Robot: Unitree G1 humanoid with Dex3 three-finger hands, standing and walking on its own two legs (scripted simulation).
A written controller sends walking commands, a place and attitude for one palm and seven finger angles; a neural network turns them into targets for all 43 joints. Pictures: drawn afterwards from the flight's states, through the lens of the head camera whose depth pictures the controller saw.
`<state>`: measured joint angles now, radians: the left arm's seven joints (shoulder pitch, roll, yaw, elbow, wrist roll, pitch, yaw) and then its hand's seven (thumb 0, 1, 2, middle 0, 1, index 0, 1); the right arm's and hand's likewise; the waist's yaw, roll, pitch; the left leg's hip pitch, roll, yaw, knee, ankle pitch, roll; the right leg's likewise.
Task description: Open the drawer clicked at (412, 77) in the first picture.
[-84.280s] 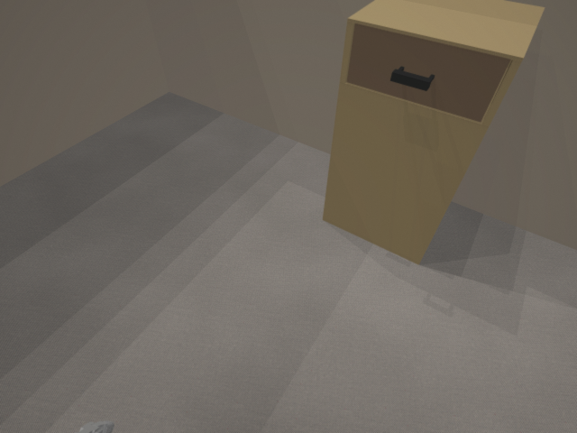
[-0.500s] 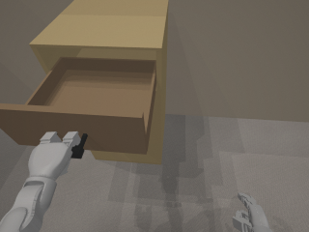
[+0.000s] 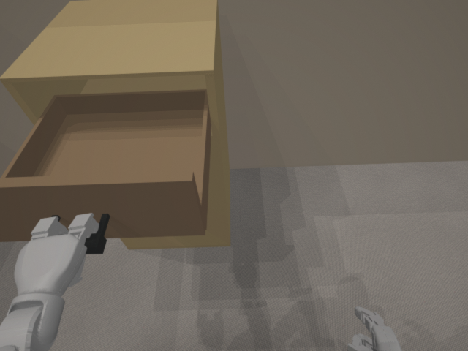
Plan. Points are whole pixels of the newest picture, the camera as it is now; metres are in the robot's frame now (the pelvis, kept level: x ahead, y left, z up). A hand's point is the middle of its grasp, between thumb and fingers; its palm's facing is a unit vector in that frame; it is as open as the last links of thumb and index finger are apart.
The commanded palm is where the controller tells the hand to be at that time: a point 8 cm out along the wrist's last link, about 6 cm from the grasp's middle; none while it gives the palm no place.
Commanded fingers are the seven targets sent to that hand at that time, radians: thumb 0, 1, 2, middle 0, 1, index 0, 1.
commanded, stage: pull the drawer open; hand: left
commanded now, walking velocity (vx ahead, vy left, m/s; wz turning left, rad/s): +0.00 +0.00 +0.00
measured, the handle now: (75, 232) +0.31 +0.29 +0.04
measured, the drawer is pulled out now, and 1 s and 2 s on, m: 0.30 0.30 0.30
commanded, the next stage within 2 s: none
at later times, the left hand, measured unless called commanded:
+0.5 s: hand (74, 267) +0.25 +0.28 +0.02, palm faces +0.03 -0.05 -1.00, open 5.9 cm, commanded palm +0.23 +0.29 +0.08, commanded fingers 0.00 0.90 0.90 -0.40 -1.35 -0.40 -1.35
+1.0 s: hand (71, 272) +0.24 +0.28 +0.02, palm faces -0.06 -0.06 -1.00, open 6.2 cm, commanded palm +0.18 +0.30 +0.08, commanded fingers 0.00 0.90 0.90 -0.40 -1.35 -0.40 -1.35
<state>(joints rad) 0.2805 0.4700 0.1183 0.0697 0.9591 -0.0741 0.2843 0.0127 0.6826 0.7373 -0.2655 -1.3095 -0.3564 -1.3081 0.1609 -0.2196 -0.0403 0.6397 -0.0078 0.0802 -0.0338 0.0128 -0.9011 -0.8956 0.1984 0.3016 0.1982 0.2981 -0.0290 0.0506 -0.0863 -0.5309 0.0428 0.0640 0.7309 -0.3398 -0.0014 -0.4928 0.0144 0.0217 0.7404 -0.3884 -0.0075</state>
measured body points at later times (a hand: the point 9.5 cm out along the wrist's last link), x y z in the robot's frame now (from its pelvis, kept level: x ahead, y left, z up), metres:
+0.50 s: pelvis +0.05 +0.01 -0.01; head +0.10 +0.00 +0.44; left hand +0.25 +0.28 +0.08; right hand +0.26 -0.19 -0.12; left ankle +0.01 +0.12 -0.71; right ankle -0.01 -0.12 -0.71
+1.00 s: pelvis +0.02 -0.01 +0.00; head +0.06 -0.01 +0.45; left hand +0.24 +0.28 +0.08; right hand +0.19 -0.28 -0.09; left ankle +0.01 +0.12 -0.71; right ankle -0.01 -0.12 -0.71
